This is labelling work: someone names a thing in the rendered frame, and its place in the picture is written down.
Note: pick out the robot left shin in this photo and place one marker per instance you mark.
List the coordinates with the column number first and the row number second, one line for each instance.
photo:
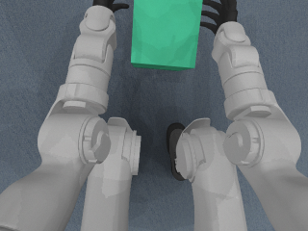
column 119, row 121

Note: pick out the right robot thigh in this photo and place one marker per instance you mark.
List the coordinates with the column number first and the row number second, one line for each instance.
column 217, row 198

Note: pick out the left robot hand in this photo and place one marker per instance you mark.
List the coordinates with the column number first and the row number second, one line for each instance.
column 109, row 4

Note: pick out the robot right forearm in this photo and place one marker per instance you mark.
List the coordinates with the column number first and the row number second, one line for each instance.
column 242, row 78

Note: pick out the robot left forearm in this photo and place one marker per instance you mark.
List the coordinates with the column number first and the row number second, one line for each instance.
column 89, row 72

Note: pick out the right robot hand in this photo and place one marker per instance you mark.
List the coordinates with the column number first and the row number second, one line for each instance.
column 227, row 12

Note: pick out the left robot upper arm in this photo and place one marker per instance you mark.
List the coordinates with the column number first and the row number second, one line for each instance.
column 70, row 145

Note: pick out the carton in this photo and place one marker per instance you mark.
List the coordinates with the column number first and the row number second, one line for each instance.
column 165, row 34

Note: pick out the right robot upper arm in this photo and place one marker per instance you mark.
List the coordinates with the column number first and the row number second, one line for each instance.
column 266, row 151

